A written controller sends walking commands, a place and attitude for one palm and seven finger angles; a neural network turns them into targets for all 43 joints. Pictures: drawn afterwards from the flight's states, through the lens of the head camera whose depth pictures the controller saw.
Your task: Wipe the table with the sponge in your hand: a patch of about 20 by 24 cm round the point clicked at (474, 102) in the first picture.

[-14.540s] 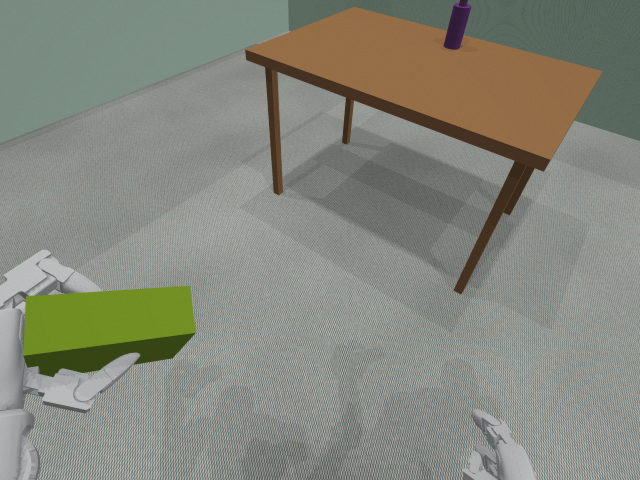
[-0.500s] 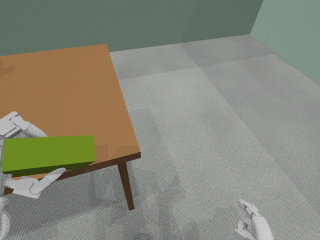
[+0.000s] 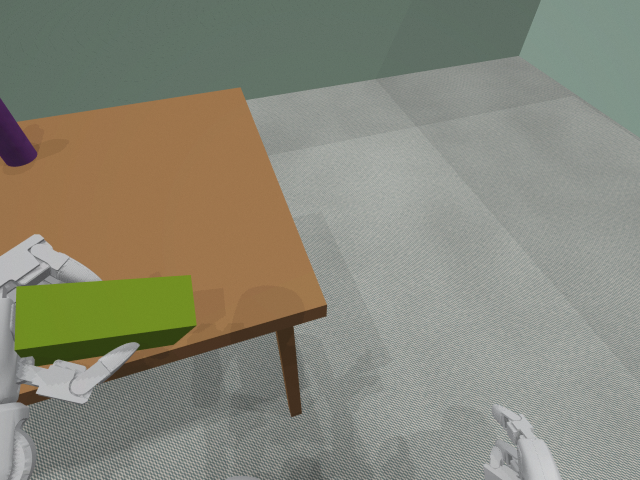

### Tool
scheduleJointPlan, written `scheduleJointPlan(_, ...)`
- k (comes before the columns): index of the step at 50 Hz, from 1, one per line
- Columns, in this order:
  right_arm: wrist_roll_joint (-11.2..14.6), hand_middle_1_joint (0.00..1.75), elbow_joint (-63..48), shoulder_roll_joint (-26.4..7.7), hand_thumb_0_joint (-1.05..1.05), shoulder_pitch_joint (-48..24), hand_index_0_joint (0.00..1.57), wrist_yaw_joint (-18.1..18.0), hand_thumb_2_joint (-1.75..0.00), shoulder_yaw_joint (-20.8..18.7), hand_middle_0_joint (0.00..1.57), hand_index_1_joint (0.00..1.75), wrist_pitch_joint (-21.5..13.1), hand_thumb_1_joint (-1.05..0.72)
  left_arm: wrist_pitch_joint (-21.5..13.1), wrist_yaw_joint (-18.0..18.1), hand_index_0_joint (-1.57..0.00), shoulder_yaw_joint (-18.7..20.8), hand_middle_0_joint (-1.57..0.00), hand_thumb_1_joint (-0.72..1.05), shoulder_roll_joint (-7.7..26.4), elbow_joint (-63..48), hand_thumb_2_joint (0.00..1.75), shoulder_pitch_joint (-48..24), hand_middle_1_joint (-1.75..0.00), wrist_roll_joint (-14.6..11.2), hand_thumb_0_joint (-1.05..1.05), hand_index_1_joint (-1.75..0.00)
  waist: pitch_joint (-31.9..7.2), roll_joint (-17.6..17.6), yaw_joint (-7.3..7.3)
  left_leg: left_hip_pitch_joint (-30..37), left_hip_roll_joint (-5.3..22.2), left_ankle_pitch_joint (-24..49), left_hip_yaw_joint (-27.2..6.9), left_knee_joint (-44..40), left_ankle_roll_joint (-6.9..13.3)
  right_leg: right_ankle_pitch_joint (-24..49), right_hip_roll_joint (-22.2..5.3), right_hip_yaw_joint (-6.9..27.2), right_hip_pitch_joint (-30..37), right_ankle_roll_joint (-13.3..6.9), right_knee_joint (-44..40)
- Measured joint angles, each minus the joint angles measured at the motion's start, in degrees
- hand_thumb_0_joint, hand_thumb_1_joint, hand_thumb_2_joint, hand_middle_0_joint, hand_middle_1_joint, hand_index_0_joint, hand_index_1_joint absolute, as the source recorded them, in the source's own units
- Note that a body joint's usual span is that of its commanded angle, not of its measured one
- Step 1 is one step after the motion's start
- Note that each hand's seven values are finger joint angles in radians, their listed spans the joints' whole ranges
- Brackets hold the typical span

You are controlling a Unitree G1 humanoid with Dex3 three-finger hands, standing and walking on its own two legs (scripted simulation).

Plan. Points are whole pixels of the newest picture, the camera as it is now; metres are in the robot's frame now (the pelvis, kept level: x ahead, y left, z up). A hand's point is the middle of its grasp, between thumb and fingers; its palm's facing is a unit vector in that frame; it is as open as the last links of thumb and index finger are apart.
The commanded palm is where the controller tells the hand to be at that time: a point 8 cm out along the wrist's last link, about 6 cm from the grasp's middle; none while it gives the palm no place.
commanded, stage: shuffle to correct the standing spot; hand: left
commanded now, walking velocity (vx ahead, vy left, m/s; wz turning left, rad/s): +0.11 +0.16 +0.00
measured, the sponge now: (135, 318) +0.23 +0.20 +0.15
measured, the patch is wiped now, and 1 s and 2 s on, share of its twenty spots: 0.00 0.00 0.00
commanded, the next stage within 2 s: come to a stop and stand still in 0.90 s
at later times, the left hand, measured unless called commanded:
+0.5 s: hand out of the picture +0.24 +0.35 +0.17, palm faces +0.43 -0.81 -0.41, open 9.2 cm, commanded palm +0.18 +0.38 +0.19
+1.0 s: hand out of the picture +0.28 +0.38 +0.17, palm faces +0.36 -0.84 -0.40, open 9.2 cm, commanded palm +0.22 +0.42 +0.19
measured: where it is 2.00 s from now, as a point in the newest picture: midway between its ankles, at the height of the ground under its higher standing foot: outside the picture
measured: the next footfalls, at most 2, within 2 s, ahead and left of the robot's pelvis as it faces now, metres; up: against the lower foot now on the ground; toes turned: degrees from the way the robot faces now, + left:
left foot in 0.02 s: +0.11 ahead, +0.23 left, +0.00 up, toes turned -2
right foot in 0.16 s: +0.05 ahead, -0.08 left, +0.00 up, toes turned -3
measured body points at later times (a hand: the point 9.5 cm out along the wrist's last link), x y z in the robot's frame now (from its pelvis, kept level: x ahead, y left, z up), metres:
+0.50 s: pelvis +0.02 +0.10 -0.01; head +0.04 +0.11 +0.44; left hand +0.21 +0.39 +0.20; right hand +0.18 -0.12 -0.09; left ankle +0.05 +0.21 -0.73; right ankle -0.01 -0.01 -0.67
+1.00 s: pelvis +0.05 +0.14 +0.00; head +0.06 +0.15 +0.45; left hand +0.25 +0.42 +0.19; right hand +0.22 -0.11 -0.07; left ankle +0.07 +0.26 -0.73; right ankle +0.04 +0.04 -0.73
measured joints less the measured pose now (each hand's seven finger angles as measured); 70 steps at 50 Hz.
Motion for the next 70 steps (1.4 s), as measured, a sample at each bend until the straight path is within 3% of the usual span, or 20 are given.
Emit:
scheduleJointPlan(1,0.22,0.3,-0.93,-0.69,0.01,0.39,0.21,-0.3,-0.9,-0.43,0.21,0.3,-0.5,-0.9,-0.01,-0.04,-0.83,-0.01,-0.83,-0.43,0.27,-0.87,1.04,-0.31,-1.37,-0.03,-0.01,-1.37,-0.23,1.01,-0.37,2.0,0.09,0.42,-0.09,-3.62,0.41,-0.86,-0.02,0.07,-0.8,0.52,1.69)
scheduleJointPlan(5,1.26,0.3,-1.13,2.37,0.01,-0.5,0.2,-0.76,-0.9,-1.26,0.2,0.3,-2.03,-0.9,-1.35,-0.22,-0.83,3.26,-0.83,-0.43,4.96,-0.11,1.04,-3.4,-1.37,-0.63,-0.01,-1.37,0.95,-0.73,-1.7,0.43,-1.58,0.56,0.6,-0.01,-3.39,-9.6,1.49,3.43,-4.54,-0.22,12.27)
scheduleJointPlan(9,1.32,0.3,-1.2,3.92,0.01,1.08,0.2,0.72,-0.9,0.51,0.2,0.3,-3.5,-0.9,-1.47,0.05,-0.83,4.66,-0.83,-0.43,4.93,0.44,1.04,-1.98,-1.37,-0.43,-0.01,-1.37,-0.2,1.01,-3.04,-1.88,-1.92,-1.35,-0.29,2.96,-2.05,-4.52,5.53,0.67,-2.09,-1.81,6.32)
scheduleJointPlan(14,0.86,0.3,2.69,2.63,0.01,1.88,0.2,2.09,-0.9,1.15,0.21,0.3,-1.99,-0.9,-1.91,-0.61,-0.83,1.38,-0.83,-0.43,1.18,-1.41,1.04,1.79,-1.37,-0.21,-0.01,-1.37,-0.71,2.26,-1.76,-6.96,-4.12,-6.41,0.65,18.28,-0.62,-3.44,4.09,1.42,0.07,-1.38,2.33)
scheduleJointPlan(18,0.65,0.3,2.36,2.21,0.01,2.85,0.21,1.26,-0.9,1.18,0.21,0.3,-1.73,-0.9,-2.29,-0.25,-0.83,2.37,-0.83,-0.43,2.13,-1.96,1.04,2.12,-1.37,0.23,-0.01,-1.37,-1.18,1.16,-0.79,-0.85,-3.36,-0.91,1.65,0.52,0.42,-3.78,2.69,2.73,0.02,0.3,2.71)
scheduleJointPlan(21,0.91,0.3,2.52,3.46,0.01,1.38,0.21,0.38,-0.9,0.06,0.21,0.3,-2.22,-0.9,-1.58,0.06,-0.83,3.47,-0.83,-0.43,3.26,0.31,1.04,-1.78,-1.37,0.3,-0.01,-1.37,-0.17,-0.34,-0.74,-0.94,-4.86,-0.95,2.62,1.47,0.8,-11.36,3.36,5.4,-4.44,-0.88,15.71)
scheduleJointPlan(25,0.81,0.3,2.41,5.36,0.01,0.12,0.21,0.77,-0.9,0.91,0.21,0.3,-3.17,-0.9,0.31,0.1,-0.83,3.36,-0.83,-0.43,2.77,0.9,1.04,-3.04,-1.37,0.51,-0.01,-1.37,-1.19,-0.86,-2.0,0.3,-5.64,0.82,2.61,-2.12,1.81,-10.88,5.97,2.91,-9.46,-1.89,26.63)
scheduleJointPlan(28,0.78,0.3,1.55,5.63,0.01,-0.02,0.21,1.06,-0.9,1.96,0.21,0.3,-3.75,-0.9,0.14,-0.28,-0.83,2.32,-0.83,-0.43,2.39,-1.79,1.04,-0.64,-1.37,0.09,-0.01,-1.37,-2.61,-0.07,-2.33,0.96,-5.41,2.01,2.6,-4.79,1.99,-8.87,7.46,-0.01,-8.26,-2.16,18.61)
scheduleJointPlan(31,0.75,0.3,0.49,5.25,0.01,-0.1,0.21,0.58,-0.9,2.91,0.21,0.3,-3.49,-0.9,-0.52,-0.76,-0.83,2.27,-0.83,-0.43,3.85,-2.83,1.04,1.48,-1.37,-0.16,-0.01,-1.37,-3.77,0.75,-2.02,0.67,-5.45,1.57,2.89,-4.5,1.75,-4.06,8.52,-1.81,-2.77,-2.46,2.68)
scheduleJointPlan(33,0.6,0.3,0.5,4.44,0.01,-0.66,0.21,0.15,-0.9,2.97,0.21,0.3,-2.71,-0.9,-0.75,-1.04,-0.83,2.61,-0.83,-0.43,4.48,-1.32,1.04,1.1,-1.37,0.02,-0.01,-1.37,-4.07,2.38,-1.48,-0.54,-4.78,-0.88,2.63,-1.21,1.72,-0.48,9.65,-1.96,-0.61,-4.86,-2.46)
scheduleJointPlan(35,0.77,0.3,1.63,3.8,0.01,-1.0,0.21,0.28,-0.9,2.34,0.21,0.3,-1.65,-0.9,0.07,-1.1,-0.83,2.22,-0.83,-0.43,3.81,0.96,1.04,-0.08,-1.37,-0.33,0.0,-1.37,-4.5,3.07,-0.7,-2.79,-5.2,-5.85,1.69,6.84,1.2,0.13,9.96,-1.86,-0.2,-6.44,-2.64)
scheduleJointPlan(38,0.89,0.3,2.54,2.88,0.01,-0.58,0.21,0.43,-0.9,2.14,0.21,0.3,-0.85,-0.9,1.14,-0.4,-0.83,1.57,-0.83,-0.43,1.14,3.57,1.04,-1.07,-1.37,-0.63,-0.01,-1.37,-4.8,1.56,-0.04,-5.41,-5.87,-6.71,2.16,16.55,0.43,1.35,8.78,-0.54,1.84,-6.3,-5.69)
scheduleJointPlan(44,0.09,0.3,0.48,1.02,0.01,0.44,0.21,-0.66,-0.9,1.15,0.21,0.3,-1.47,-0.9,1.65,0.55,-0.83,-0.17,-0.83,-0.43,-0.96,1.59,1.04,-0.48,-1.37,0.06,-0.01,-1.37,-3.42,0.33,-0.85,3.92,-3.4,3.12,2.68,-6.86,1.74,0.46,7.84,0.46,3.4,-4.23,-5.12)
scheduleJointPlan(45,0.16,0.3,0.35,0.88,0.01,0.16,0.21,-0.93,-0.9,0.54,0.21,0.3,-1.57,-0.9,1.58,0.51,-0.83,-0.44,-0.83,-0.43,-0.64,0.79,1.04,-0.57,-1.37,0.12,-0.01,-1.37,-3.01,0.48,-1.07,4.66,-3.23,3.17,2.36,-7.76,0.71,-0.61,7.91,0.51,2.89,-3.9,-3.28)
scheduleJointPlan(50,0.44,0.3,-0.24,3.06,0.01,-0.74,0.2,-1.51,-0.9,0.42,0.2,0.3,-0.89,-0.9,2.16,-0.53,-0.83,1.21,-0.83,-0.43,3.35,0.37,1.04,-1.55,-1.37,0.35,-0.01,-1.37,-2.46,-1.55,-2.41,3.98,-4.6,0.97,2.78,-5.7,0.59,-4.55,7.1,1.66,2.17,-3.37,-0.4)
scheduleJointPlan(55,0.97,0.3,-0.58,4.32,0.01,0.22,0.2,-0.39,-0.9,1.95,0.2,0.3,-1.1,-0.9,2.11,-1.01,-0.83,2.92,-0.83,-0.43,4.0,-1.14,1.04,0.42,-1.37,-0.44,-0.01,-1.37,-2.75,1.54,-3.05,2.92,-2.43,0.63,0.59,-5.01,-0.04,1.07,9.58,-0.33,5.04,-3.85,-7.67)
scheduleJointPlan(61,0.77,0.3,0.74,4.42,0.01,0.32,0.21,-0.54,-0.9,2.76,0.21,0.3,-0.45,-0.9,3.4,-0.83,-0.83,1.11,-0.83,-0.43,1.77,-0.41,1.04,1.99,-1.37,-1.41,-0.01,-1.37,-3.54,2.0,-1.7,4.22,-2.53,1.41,1.45,-6.91,-0.11,1.31,9.47,0.5,5.64,-3.68,-8.68)
scheduleJointPlan(63,0.08,0.3,0.84,4.44,0.01,1.42,0.21,-0.64,-0.9,1.54,0.21,0.3,-2.33,-0.9,2.22,-3.38,-0.83,1.97,-0.83,-0.43,5.19,4.47,1.04,-5.99,-1.37,1.52,-0.01,-1.37,-2.8,1.81,1.19,3.03,-2.24,1.73,1.44,-5.64,0.15,1.66,9.69,0.35,5.04,-3.69,-8.47)
scheduleJointPlan(65,0.62,0.3,1.5,3.93,0.01,0.56,0.21,0.14,-0.9,1.49,0.21,0.3,-2.55,-0.9,1.16,-3.41,-0.83,3.95,-0.83,-0.43,6.08,10.58,1.04,-13.29,-1.37,0.8,-0.01,-1.37,-1.72,1.46,2.39,3.43,-2.38,1.84,1.66,-6.37,-0.04,1.79,9.59,0.88,4.29,-3.88,-7.39)
scheduleJointPlan(70,1.03,0.3,-0.31,2.62,0.01,-1.48,0.21,2.26,-0.9,0.97,0.21,0.3,-3.28,-0.9,0.77,-1.86,-0.83,4.77,-0.83,-0.42,2.29,7.87,1.04,-11.4,-1.37,-1.06,-0.01,-1.37,-0.26,1.38,-0.28,4.81,-3.21,3.51,3.64,-8.13,1.04,3.02,8.69,2.79,4.46,-2.69,-7.73)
